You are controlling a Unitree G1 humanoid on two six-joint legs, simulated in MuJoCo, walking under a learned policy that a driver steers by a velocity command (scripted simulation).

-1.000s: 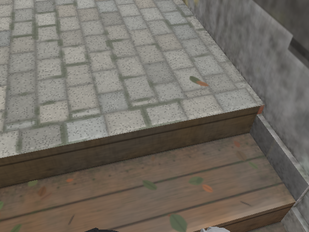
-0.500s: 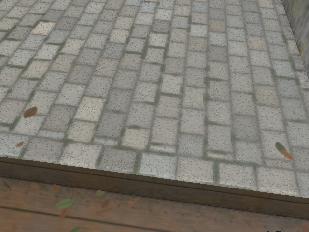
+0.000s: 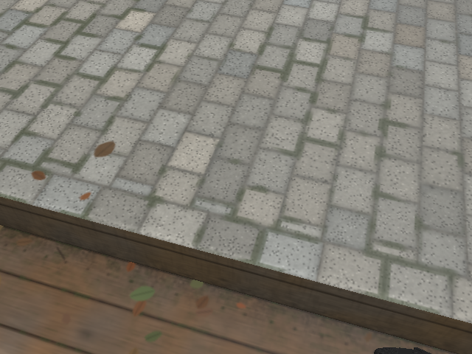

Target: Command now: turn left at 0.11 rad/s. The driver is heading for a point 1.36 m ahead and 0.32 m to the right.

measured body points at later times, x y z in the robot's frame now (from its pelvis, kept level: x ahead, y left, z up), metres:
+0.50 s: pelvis +0.00 -0.02 +0.02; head +0.01 -0.03 +0.47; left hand +0.08 +0.22 -0.11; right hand +0.08 -0.26 -0.13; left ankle +0.01 +0.10 -0.72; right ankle -0.04 -0.14 -0.72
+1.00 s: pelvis +0.00 -0.03 +0.02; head +0.00 -0.04 +0.47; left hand -0.01 +0.19 -0.12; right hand +0.02 -0.27 -0.13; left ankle +0.01 +0.10 -0.72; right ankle -0.04 -0.14 -0.72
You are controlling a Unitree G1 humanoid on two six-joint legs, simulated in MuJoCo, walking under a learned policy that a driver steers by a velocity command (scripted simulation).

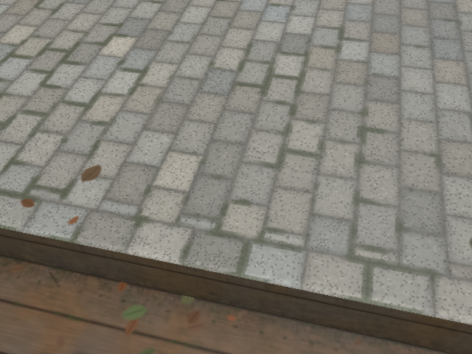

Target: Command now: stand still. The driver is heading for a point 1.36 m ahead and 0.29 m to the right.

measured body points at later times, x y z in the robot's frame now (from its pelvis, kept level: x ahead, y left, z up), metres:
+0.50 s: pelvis +0.00 -0.02 +0.00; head +0.00 -0.03 +0.45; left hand -0.03 +0.20 -0.15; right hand -0.02 -0.24 -0.16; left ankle +0.01 +0.13 -0.74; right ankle -0.03 -0.11 -0.74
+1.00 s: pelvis +0.03 +0.00 +0.00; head +0.03 -0.01 +0.45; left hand -0.08 +0.19 -0.15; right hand +0.03 -0.24 -0.16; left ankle +0.01 +0.13 -0.74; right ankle -0.04 -0.11 -0.74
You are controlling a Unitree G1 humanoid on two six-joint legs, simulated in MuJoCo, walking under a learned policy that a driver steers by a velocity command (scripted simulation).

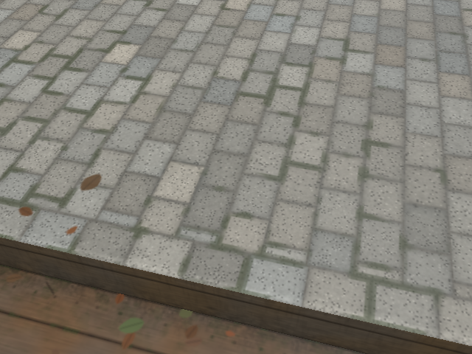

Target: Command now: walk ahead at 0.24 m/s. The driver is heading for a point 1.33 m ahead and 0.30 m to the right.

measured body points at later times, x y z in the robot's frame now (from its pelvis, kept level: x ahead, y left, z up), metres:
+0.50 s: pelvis +0.21 +0.01 +0.02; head +0.22 +0.01 +0.47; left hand +0.46 +0.18 -0.04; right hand +0.15 -0.19 -0.13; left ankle +0.03 +0.14 -0.70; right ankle +0.31 -0.07 -0.59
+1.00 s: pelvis +0.52 +0.05 +0.17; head +0.53 +0.05 +0.62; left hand +0.39 +0.20 +0.02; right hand +0.82 -0.08 +0.12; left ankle +0.67 +0.14 -0.43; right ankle +0.32 -0.07 -0.57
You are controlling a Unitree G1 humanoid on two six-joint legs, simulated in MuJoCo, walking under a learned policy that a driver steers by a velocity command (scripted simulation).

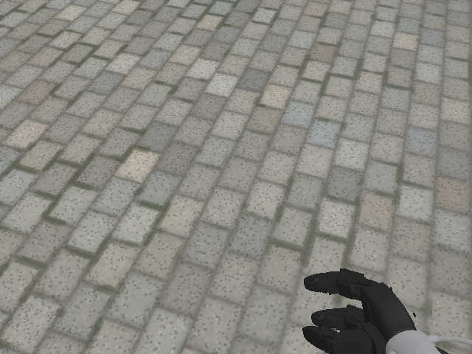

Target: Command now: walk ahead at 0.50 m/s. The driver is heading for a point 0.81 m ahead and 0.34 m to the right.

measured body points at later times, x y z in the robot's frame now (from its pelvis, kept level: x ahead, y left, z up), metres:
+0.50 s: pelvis +0.28 +0.02 +0.15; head +0.29 +0.02 +0.60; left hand +0.54 +0.18 +0.05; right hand +0.23 -0.19 -0.01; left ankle +0.15 +0.11 -0.59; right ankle +0.44 -0.16 -0.52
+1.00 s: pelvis +0.57 -0.09 +0.15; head +0.60 -0.11 +0.60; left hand +0.68 +0.14 +0.02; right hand +0.71 -0.41 +0.09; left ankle +0.81 -0.05 -0.55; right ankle +0.45 -0.14 -0.59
